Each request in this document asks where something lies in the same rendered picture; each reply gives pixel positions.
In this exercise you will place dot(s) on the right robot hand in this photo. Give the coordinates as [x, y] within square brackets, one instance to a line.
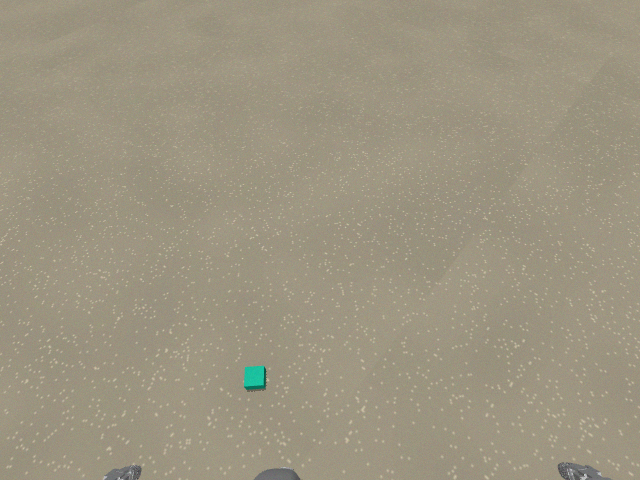
[571, 471]

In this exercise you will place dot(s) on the small box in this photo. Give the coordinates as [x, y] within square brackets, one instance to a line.
[255, 377]

